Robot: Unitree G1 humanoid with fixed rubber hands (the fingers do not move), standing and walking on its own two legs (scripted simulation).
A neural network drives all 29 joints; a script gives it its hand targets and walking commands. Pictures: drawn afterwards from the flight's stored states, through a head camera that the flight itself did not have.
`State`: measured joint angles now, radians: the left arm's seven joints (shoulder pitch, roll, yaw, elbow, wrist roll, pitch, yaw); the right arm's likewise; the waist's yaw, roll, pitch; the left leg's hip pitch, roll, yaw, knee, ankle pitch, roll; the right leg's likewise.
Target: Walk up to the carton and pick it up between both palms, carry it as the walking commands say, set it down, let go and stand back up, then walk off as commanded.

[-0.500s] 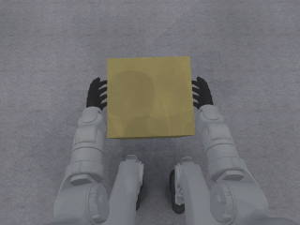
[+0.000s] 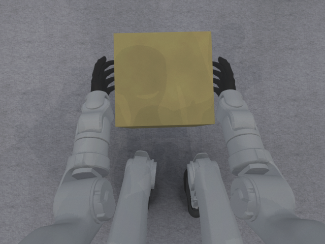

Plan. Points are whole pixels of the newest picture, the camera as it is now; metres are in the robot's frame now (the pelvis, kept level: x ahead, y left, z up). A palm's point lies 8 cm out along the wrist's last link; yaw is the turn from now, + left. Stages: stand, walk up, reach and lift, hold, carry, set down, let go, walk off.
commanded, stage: set down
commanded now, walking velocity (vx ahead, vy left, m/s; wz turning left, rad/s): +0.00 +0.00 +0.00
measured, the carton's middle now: (163, 90) +0.47 +0.04 -0.18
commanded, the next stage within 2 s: none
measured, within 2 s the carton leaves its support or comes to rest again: rests again in 1.70 s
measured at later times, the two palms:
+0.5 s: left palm (109, 94) +0.46 +0.19 -0.19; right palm (213, 91) +0.48 -0.11 -0.20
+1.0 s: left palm (115, 95) +0.48 +0.19 -0.28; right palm (205, 94) +0.50 -0.11 -0.29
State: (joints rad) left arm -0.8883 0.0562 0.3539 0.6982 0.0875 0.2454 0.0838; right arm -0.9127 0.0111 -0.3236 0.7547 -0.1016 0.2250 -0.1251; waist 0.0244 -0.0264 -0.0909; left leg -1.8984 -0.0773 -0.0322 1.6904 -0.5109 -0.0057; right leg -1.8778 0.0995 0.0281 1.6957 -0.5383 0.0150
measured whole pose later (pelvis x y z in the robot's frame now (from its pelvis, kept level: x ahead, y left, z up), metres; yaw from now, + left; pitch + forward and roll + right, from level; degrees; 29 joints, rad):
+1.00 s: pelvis -0.03 +0.00 -0.12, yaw +0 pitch +37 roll -1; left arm -1.27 0.22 0.28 0.82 -0.04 0.22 0.13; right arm -1.30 -0.15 -0.24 0.88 0.01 0.21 -0.17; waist 0.05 -0.02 0.33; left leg -2.18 -0.09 -0.01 2.08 -0.54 -0.02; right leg -2.15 0.12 0.01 2.09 -0.57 0.03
